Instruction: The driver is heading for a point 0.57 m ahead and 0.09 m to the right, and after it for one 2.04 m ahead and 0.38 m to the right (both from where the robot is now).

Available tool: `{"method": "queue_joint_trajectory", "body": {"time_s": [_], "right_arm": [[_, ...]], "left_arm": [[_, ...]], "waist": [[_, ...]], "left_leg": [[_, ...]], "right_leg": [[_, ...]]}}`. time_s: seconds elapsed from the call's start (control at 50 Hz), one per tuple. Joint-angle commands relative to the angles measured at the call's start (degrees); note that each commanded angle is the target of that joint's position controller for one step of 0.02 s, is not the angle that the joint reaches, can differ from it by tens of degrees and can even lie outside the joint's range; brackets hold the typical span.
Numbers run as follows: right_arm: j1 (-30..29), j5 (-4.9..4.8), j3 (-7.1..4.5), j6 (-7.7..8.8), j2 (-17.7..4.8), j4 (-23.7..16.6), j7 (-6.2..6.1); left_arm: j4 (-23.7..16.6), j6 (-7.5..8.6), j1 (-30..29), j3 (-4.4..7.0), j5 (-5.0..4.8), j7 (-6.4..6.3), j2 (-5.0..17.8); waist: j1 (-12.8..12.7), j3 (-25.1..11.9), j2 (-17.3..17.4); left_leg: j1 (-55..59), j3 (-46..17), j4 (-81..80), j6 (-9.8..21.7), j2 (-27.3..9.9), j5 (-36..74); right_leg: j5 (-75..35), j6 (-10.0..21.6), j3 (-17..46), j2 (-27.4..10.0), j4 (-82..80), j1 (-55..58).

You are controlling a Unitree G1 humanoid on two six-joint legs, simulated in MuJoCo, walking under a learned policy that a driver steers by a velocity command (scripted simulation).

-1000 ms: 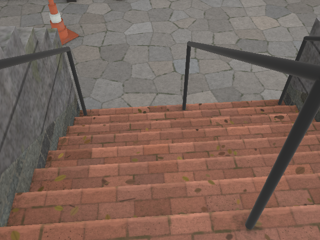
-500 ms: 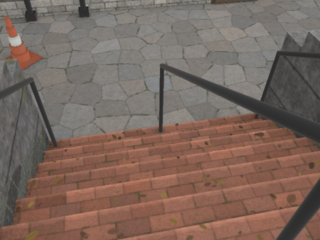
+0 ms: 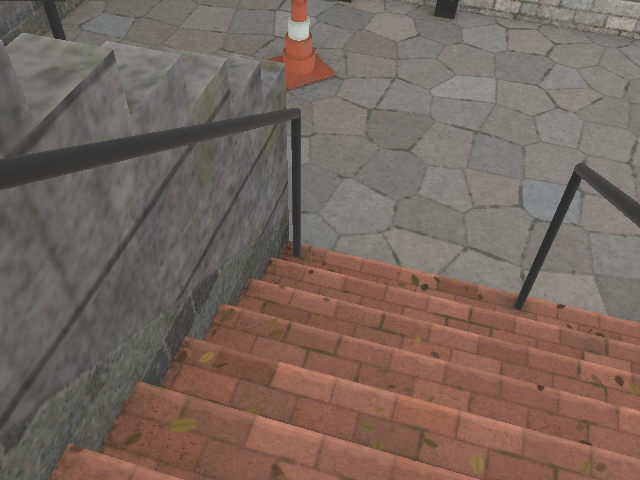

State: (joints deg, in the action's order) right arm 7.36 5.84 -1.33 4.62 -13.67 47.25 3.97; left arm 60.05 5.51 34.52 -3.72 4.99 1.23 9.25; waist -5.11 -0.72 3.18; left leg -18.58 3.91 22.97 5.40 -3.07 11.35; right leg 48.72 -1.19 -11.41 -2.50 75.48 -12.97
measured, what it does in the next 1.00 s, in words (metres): goes down, turning right: right foot 0.17 m lower, then left foot 0.17 m lower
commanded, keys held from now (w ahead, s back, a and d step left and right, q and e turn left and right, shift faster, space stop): w+q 0.04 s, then w+e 0.58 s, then e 0.30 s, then no key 0.08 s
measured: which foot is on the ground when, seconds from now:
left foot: down 0.00-0.48, up 0.50-0.90, down 0.92-1.00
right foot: down 0.00-0.00, up 0.02-0.46, down 0.48-0.92, up 0.94-1.00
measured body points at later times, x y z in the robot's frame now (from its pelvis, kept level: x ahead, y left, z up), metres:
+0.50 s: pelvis +0.27 -0.07 -0.18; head +0.27 -0.08 +0.27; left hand +0.36 +0.18 -0.31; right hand +0.18 -0.27 -0.34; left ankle +0.08 +0.07 -0.72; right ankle +0.31 -0.15 -0.93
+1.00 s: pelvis +0.51 -0.09 -0.37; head +0.51 -0.10 +0.08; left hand +0.55 +0.12 -0.51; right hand +0.55 -0.37 -0.49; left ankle +0.59 -0.03 -1.11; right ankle +0.36 -0.18 -0.82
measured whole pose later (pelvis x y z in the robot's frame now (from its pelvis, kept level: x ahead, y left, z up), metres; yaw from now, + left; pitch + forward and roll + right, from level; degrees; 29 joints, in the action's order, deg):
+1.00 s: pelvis +0.51 -0.09 -0.37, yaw -19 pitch +3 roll +0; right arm 13.3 5.2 -2.2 3.7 -14.1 47.3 3.0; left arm 49.2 2.7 29.5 -1.9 1.4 3.9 10.5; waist -3.3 -4.1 0.9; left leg -19.0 3.9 23.7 4.3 0.4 -8.0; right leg 49.3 -1.7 4.6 9.2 113.5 -36.2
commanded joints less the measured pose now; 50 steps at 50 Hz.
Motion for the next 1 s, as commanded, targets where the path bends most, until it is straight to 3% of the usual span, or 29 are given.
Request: {"method": "queue_joint_trajectory", "body": {"time_s": [0.02,0.06,0.08,0.12,0.18,0.2,0.22,0.24,0.34,0.4,0.44,0.48,0.5,0.52,0.54,0.56,0.6,0.62,0.66,0.68,0.72,0.76,0.8,0.88,0.92,0.94,0.96,0.98,1.0], "right_arm": [[35.9,-1.58,-4.67,-1.17,-13.8,8.3,-0.78],[35.4,-1.48,-4.84,-0.59,-12.6,9.6,-0.24],[20.0,-2.02,-1.91,0.54,-6.0,4.5,0.14],[13.3,-0.44,1.04,0.89,0.9,3.3,0.13],[17.5,-0.53,0.89,2.06,-2.2,5.4,-0.53],[16.9,-9.0,-2.36,1.98,-8.7,8.0,-3.26],[16.7,-9.81,-1.38,1.88,-6.4,7.6,-4.2],[21.0,1.66,2.96,3.42,3.7,7.7,-3.44],[23.7,1.5,3.76,1.98,-0.8,10.5,-1.18],[23.6,-0.66,3.09,0.91,-2.5,11.1,-3.9],[21.9,1.49,2.3,-0.21,-6.1,10.7,-2.9],[18.5,0.9,0.36,-1.45,-10.7,11.5,0.15],[29.5,0.94,1.52,-1.51,-0.4,11.3,1.91],[21.3,-1.3,1.5,-0.32,-0.1,5.5,2.05],[9.1,-3.8,0.83,0.73,-3.0,-1.7,0.91],[8.3,-4.49,1.01,1.4,-2.5,-3.1,-1.0],[10.3,-1.58,1.8,1.55,-0.7,-0.5,-3.6],[9.6,0.03,2.18,0.93,0.9,0.3,-3.66],[5.4,-0.18,2.15,-0.5,1.0,-0.3,-2.51],[8.5,-0.53,3.19,-0.43,2.5,0.7,-1.24],[-0.8,-0.3,2.49,0.69,-2.5,-2.3,-1.52],[-4.4,-0.73,3.29,1.09,-1.7,-2.0,-1.5],[0.7,-1.3,2.4,-0.27,-1.3,-3.9,-0.77],[0.6,-2.7,0.64,-0.8,-5.5,-3.3,-1.36],[21.6,-3.47,-2.32,0.37,-8.9,2.4,-2.84],[30.9,-2.45,-4.15,-0.1,-13.3,3.5,-2.38],[25.4,-0.75,-5.32,-1.0,-14.9,-0.8,-0.18],[24.7,1.63,-5.83,-1.11,-14.8,-0.8,-0.95],[18.0,0.34,-4.6,-0.87,-13.2,-2.4,-0.79]], "left_arm": [[-0.7,-0.34,6.4,-0.51,1.44,3.93,-0.3],[-13.2,2.37,-16.9,0.78,-2.49,3.9,7.3],[-15.5,2.7,-18.0,1.47,-2.89,1.69,8.4],[-9.3,0.8,-12.6,1.88,-0.7,0.31,7.2],[-5.1,-2.26,-2.3,1.37,1.97,3.04,2.1],[-7.1,-3.6,-7.5,5.83,-5.09,0.09,8.2],[-8.2,-3.83,-11.3,6.04,-5.88,-0.52,9.0],[-7.1,-2.15,-15.2,0.86,2.01,1.43,0.3],[-9.9,-2.96,-19.8,2.49,1.82,2.66,6.6],[-12.4,-1.98,-30.1,2.43,0.38,1.69,7.3],[-5.9,-0.45,-14.9,3.95,-0.72,2.04,9.1],[1.8,-0.24,6.0,8.04,0.32,1.9,15.3],[2.9,-0.32,9.8,8.8,0.79,2.19,20.9],[5.2,0.37,16.5,9.35,1.58,2.73,21.6],[3.7,1.34,12.4,9.46,1.02,2.93,19.7],[1.8,1.36,3.8,7.73,0.24,2.97,13.1],[-2.4,1.62,-10.1,2.46,2.3,2.62,1.2],[-3.9,2.05,-14.2,2.58,2.19,2.29,3.2],[-3.9,2.03,-10.5,2.65,-1.54,1.54,5.7],[-3.0,2.32,-7.8,2.71,0.07,1.14,7.0],[0.4,3.92,6.8,2.95,-1.77,-2.72,5.3],[-3.8,3.16,3.4,2.18,-2.09,-4.09,3.3],[-8.4,1.82,-6.4,2.83,1.13,-0.95,8.8],[-8.0,0.33,2.2,3.04,-3.9,-0.58,7.5],[-10.2,-1.43,-1.9,1.78,-1.53,2.52,5.8],[-9.7,-0.36,9.5,1.29,-3.4,3.8,-2.2],[-14.1,-0.59,10.7,2.1,-4.34,4.1,4.5],[-18.9,-2.5,-1.7,3.08,-4.67,3.71,7.3],[-22.1,-3.73,-9.1,3.23,-3.78,2.45,7.9]], "waist": [[11.4,-22.1,11.7],[18.0,-6.0,2.1],[10.3,1.0,-5.6],[4.5,10.0,-6.9],[0.7,5.5,-2.5],[-1.3,2.3,2.6],[-0.2,2.4,-0.8],[7.5,5.6,-6.6],[4.8,9.5,-0.5],[9.6,11.2,-1.8],[3.9,7.3,-4.3],[-7.0,3.5,-14.5],[-0.2,-9.4,-22.9],[-3.9,-10.7,-13.7],[-7.1,-4.6,-10.1],[-2.4,-1.3,-5.8],[7.2,6.3,4.1],[8.5,10.1,-3.9],[6.1,3.6,-5.1],[7.6,0.3,-6.5],[-1.0,0.8,-2.9],[-2.2,0.1,-0.9],[5.6,0.5,-7.1],[1.3,8.4,-4.1],[8.8,-4.4,-3.3],[6.8,-24.4,14.3],[8.6,-31.4,10.2],[11.6,-20.0,0.3],[8.7,-12.8,-4.6]], "left_leg": [[61.8,-14.7,18.4,20.7,-12.6,38.2],[53.6,-26.1,8.8,18.1,-15.8,8.0],[32.8,-27.3,3.8,13.3,-17.9,-12.3],[-2.3,-19.2,-5.2,16.4,-16.1,-10.0],[-20.9,-13.6,2.6,15.8,-7.9,-15.8],[-8.0,-16.2,6.1,11.2,-7.7,-10.2],[-10.4,-12.8,8.5,8.3,-5.6,-16.3],[-8.6,-10.1,10.5,8.6,-7.4,-26.0],[-10.8,-14.7,15.0,9.7,-11.1,-31.1],[3.6,-14.9,21.0,6.1,-12.6,-29.6],[-4.3,-7.0,33.9,3.9,-9.6,-18.4],[-6.5,0.0,70.8,-0.9,-0.3,-21.2],[-25.2,1.3,94.2,-4.7,5.3,-56.7],[-38.8,-2.2,98.5,-6.1,6.5,-55.9],[-54.0,-3.1,97.5,-7.5,5.2,-56.0],[-56.3,-10.4,88.2,-6.0,-0.6,-45.8],[-40.4,-14.9,57.7,-2.4,-7.8,-21.8],[-32.4,-12.2,53.0,-2.2,-7.9,-19.0],[-17.3,-5.3,40.0,-6.2,-4.6,-9.8],[-9.2,-3.7,45.4,-6.2,-2.2,-3.9],[-37.6,-7.9,30.4,-8.9,-2.9,1.8],[-20.6,-5.7,8.1,-6.9,-1.2,27.2],[10.6,-2.3,20.2,-4.8,1.8,23.8],[-0.6,-4.9,-16.3,-3.2,1.3,9.4],[31.6,-4.5,-11.0,4.6,-6.6,27.0],[63.2,-11.0,16.0,20.5,-22.4,72.6],[67.3,-21.4,19.7,30.4,-30.3,81.1],[56.4,-23.7,14.8,27.0,-31.4,64.9],[38.4,-23.4,10.3,23.9,-30.3,45.4]], "right_leg": [[-5.7,-0.1,9.3,0.2,35.5,-33.1],[-5.9,-0.2,13.1,0.7,36.9,-60.5],[-27.5,0.5,20.0,-5.2,11.4,-58.0],[-41.8,2.9,18.8,-9.6,-10.7,-35.9],[-55.1,3.6,13.2,-4.4,-7.6,-18.0],[-66.4,2.9,14.7,-4.5,-16.9,-22.6],[-74.4,3.1,14.9,-4.0,-25.0,-19.4],[-84.1,2.4,19.3,-7.8,-33.2,-25.2],[-68.5,3.1,14.0,-3.3,-30.9,-15.7],[-59.0,3.9,14.0,-5.1,-47.8,-19.8],[-58.3,3.2,7.0,0.2,-43.4,2.7],[-69.1,9.0,5.2,0.4,-60.6,21.3],[-106.7,21.4,18.7,-9.4,-38.4,42.3],[-107.4,25.2,29.3,-12.0,-38.9,48.9],[-87.5,27.9,36.9,-17.1,-43.4,45.2],[-59.9,26.0,42.8,-20.7,-46.4,34.4],[-56.6,20.4,32.7,-13.8,-50.2,1.6],[-58.4,21.8,31.5,-10.5,-52.3,-11.5],[-67.3,21.1,25.0,-5.6,-50.4,-20.4],[-70.6,18.3,23.1,-2.7,-43.8,-24.8],[-65.6,13.8,28.3,-1.8,-33.8,2.6],[-40.4,9.4,23.9,5.3,-26.6,-13.3],[-30.6,10.2,25.6,5.7,-30.5,-41.7],[-40.2,9.4,38.4,4.6,-17.1,-10.5],[-52.2,6.6,33.6,5.9,4.9,-20.5],[-8.4,-0.3,20.2,12.0,37.4,-39.7],[9.8,-2.9,16.3,12.6,57.5,-54.1],[5.5,-3.9,15.8,9.0,59.3,-63.9],[-2.4,-3.5,17.3,5.6,53.6,-64.1]]}}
